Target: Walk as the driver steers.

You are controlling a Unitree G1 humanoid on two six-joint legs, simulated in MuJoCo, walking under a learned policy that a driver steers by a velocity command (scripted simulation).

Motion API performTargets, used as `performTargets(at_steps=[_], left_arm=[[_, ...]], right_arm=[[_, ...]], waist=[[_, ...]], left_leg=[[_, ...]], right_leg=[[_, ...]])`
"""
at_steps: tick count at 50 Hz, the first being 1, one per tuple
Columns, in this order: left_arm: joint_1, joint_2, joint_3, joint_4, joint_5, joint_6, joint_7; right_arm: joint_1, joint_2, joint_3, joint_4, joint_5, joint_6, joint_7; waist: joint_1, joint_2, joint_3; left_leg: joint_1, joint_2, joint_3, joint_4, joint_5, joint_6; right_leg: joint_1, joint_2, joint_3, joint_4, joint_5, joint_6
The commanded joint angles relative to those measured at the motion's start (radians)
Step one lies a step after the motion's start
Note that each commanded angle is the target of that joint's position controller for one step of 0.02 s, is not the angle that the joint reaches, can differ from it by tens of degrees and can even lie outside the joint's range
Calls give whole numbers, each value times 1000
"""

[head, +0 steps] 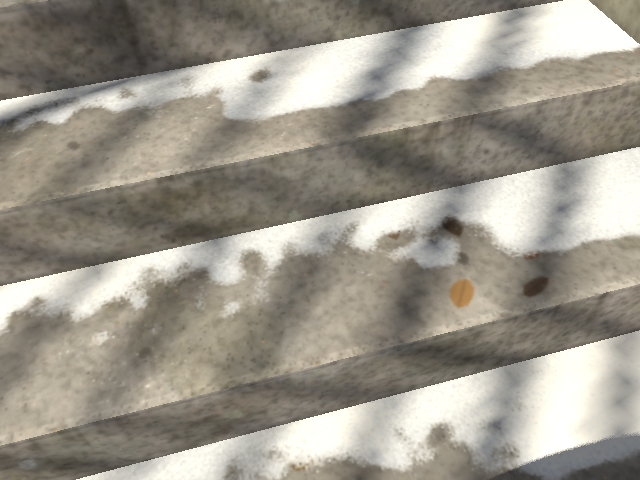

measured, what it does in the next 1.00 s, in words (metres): climbs, turning left: right foot 0.17 m higher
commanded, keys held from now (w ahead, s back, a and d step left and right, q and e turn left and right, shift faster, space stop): w+e+shift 0.02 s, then e+shift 0.14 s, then q+shift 0.84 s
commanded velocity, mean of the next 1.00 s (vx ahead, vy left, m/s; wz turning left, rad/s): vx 0.24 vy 0.00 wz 0.33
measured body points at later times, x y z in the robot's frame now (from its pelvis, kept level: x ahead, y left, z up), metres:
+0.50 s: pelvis +0.31 -0.02 +0.22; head +0.33 -0.02 +0.67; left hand +0.42 +0.22 +0.10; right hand +0.43 -0.26 +0.12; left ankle +0.26 +0.12 -0.29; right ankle +0.38 -0.06 -0.48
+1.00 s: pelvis +0.44 +0.07 +0.26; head +0.49 +0.07 +0.70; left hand +0.37 +0.35 +0.14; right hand +0.76 -0.03 +0.19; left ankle +0.50 +0.24 -0.29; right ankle +0.38 -0.07 -0.48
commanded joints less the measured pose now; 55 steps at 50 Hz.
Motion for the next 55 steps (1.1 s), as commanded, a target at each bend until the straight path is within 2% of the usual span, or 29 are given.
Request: performTargets(at_steps=[1,4,6,7,9,10,11,12,13,14,15,16,17,18,19,20,22,24,27,33,41,47,49,50,51,52,53,54,55], left_arm=[[-246,-97,-35,-237,14,7,1],[-294,-141,-79,-270,-12,83,34],[-370,-73,-60,-307,-1,120,72],[-408,-65,-56,-324,10,138,92],[-516,-86,-92,-403,-3,147,97],[-516,-60,-104,-400,-10,150,76],[-437,-22,-111,-378,-24,149,48],[-344,53,-84,-308,-39,149,34],[-118,67,-64,-248,-47,164,47],[37,102,-45,-200,-28,154,51],[-22,165,-14,-191,17,133,40],[-95,285,15,-182,43,110,32],[-144,268,25,-227,48,109,50],[-305,215,13,-243,37,105,56],[-356,138,-8,-200,8,82,54],[-348,77,-26,-132,-2,57,57],[-302,10,-45,-72,22,41,56],[-240,31,-41,-53,24,20,69],[-158,92,-30,-68,24,7,69],[-107,121,-17,-100,15,24,88],[-46,194,6,-111,24,35,101],[-76,251,28,-132,48,75,92],[-98,286,34,-160,27,113,97],[-156,282,31,-179,7,139,95],[-125,329,28,-135,-27,149,77],[-121,380,35,-127,-48,141,40],[-247,387,46,-195,-49,135,17],[-377,256,20,-331,-23,113,-5],[-344,147,-11,-372,26,95,-12]], right_arm=[[117,10,-27,146,-11,-46,9],[153,80,5,242,-9,-78,13],[117,9,0,251,-19,-95,2],[216,-18,0,281,-9,-100,-10],[345,-74,-3,346,15,-87,-14],[337,-106,-5,326,17,-72,-23],[273,-160,-10,280,51,-68,-40],[300,-245,-26,215,95,-93,-50],[266,-341,-49,184,87,-118,-38],[173,-380,-73,154,107,-125,-19],[203,-318,-74,151,115,-121,-11],[346,-146,-41,113,81,-111,1],[424,-119,-42,101,63,-94,-5],[366,-105,-49,40,31,-54,-12],[282,-101,-52,-26,-23,-35,-22],[236,-71,-41,-40,-43,-13,-37],[268,-46,-27,-49,-23,22,-44],[277,-8,-18,-52,-2,23,-41],[234,-22,-45,-27,2,41,-53],[-7,-22,-54,-129,-31,105,-96],[-220,-21,-51,-243,-18,152,-63],[-275,-6,-40,-326,-28,154,-34],[-287,3,-16,-329,22,146,-3],[-266,-45,-30,-333,27,153,-9],[-127,-60,-32,-274,46,150,-26],[14,-85,-37,-243,57,130,-34],[195,-160,-82,-193,58,116,-58],[128,-348,-147,-233,48,130,-72],[-29,-384,-155,-316,6,141,-67]], waist=[[-27,41,56],[50,29,196],[63,55,229],[36,71,212],[63,113,215],[67,88,176],[128,52,58],[102,25,-137],[193,139,-274],[252,189,-345],[227,107,-338],[71,-163,-404],[40,0,-618],[-42,73,-484],[-97,123,-235],[-124,129,-32],[-175,105,50],[-164,59,60],[-109,-17,-21],[-81,-97,22],[-39,-113,90],[-53,-141,36],[-36,-181,20],[-70,-161,4],[-80,-167,-98],[-142,-197,-214],[-273,-75,-244],[-262,343,-290],[-163,200,-345]], left_leg=[[303,267,-498,-696,100,54],[249,245,-137,-841,488,-40],[184,186,51,-913,877,-75],[291,186,74,-915,1032,-76],[411,148,119,-955,1112,-58],[340,115,151,-1025,1190,-13],[200,90,180,-1027,1392,25],[205,140,92,-930,1819,73],[326,215,43,-737,2035,83],[475,225,-4,-525,2018,65],[491,94,-37,-162,1419,11],[169,-134,-149,474,186,-59],[90,-165,-455,797,286,-44],[32,-99,-354,894,375,-58],[-39,-24,-276,837,415,-49],[-109,5,-286,781,393,-35],[-128,17,-277,757,424,-24],[-197,-8,-287,654,411,-32],[-297,-71,-222,752,430,-55],[-628,-41,-195,1109,331,-63],[-763,31,-166,988,199,-68],[-786,135,-157,736,102,-53],[-510,144,-57,272,-130,1],[-284,100,9,104,-118,11],[-96,-46,121,208,-185,48],[146,-93,19,122,-40,85],[392,-79,-286,-77,25,157],[487,71,-925,-568,-134,275],[383,166,-1098,-745,-160,272]], right_leg=[[-601,21,19,573,-54,-43],[-738,25,-1,503,-299,-45],[-641,77,-113,355,-350,-32],[-710,101,-193,426,-420,-33],[-798,63,-239,310,-573,-60],[-598,75,-353,113,-536,-43],[-156,71,-392,-186,-384,-45],[198,171,-456,-250,-297,-15],[364,169,-381,-327,-255,-18],[421,137,-282,-573,-213,-29],[454,93,-111,-896,-94,-89],[664,-288,333,-849,902,-234],[619,-379,563,-1088,549,-254],[411,-378,552,-1183,-96,-249],[235,-327,422,-1194,-334,-196],[103,-258,255,-1161,-333,-148],[-4,-207,46,-1176,-250,-92],[64,-216,-83,-1170,-8,-66],[227,-264,-196,-1145,341,-35],[390,-339,-223,-1215,-78,-36],[580,-428,-337,-1264,26,-25],[753,-453,-412,-1242,160,-19],[690,-400,-486,-1307,132,-4],[590,-378,-533,-1282,350,2],[623,-372,-576,-1112,1029,-3],[553,-371,-551,-870,1262,24],[206,-287,-502,-549,902,114],[-186,-19,-378,-55,-362,186],[-214,3,-79,248,-390,191]])
Keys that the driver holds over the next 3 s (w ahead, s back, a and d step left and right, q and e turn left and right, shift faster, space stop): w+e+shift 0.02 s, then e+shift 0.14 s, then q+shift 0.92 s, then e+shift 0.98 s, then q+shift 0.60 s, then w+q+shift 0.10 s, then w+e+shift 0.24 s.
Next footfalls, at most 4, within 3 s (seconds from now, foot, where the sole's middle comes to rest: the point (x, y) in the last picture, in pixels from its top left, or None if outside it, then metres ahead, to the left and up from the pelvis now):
0.30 right None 0.42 -0.07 -0.52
1.02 left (194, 342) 0.56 0.28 -0.35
1.68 right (317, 290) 0.67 0.09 -0.35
2.36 left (149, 307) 0.63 0.37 -0.35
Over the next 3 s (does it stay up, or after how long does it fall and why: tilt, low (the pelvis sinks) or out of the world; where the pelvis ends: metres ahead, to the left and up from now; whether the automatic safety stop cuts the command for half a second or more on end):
stays up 0.73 0.38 0.47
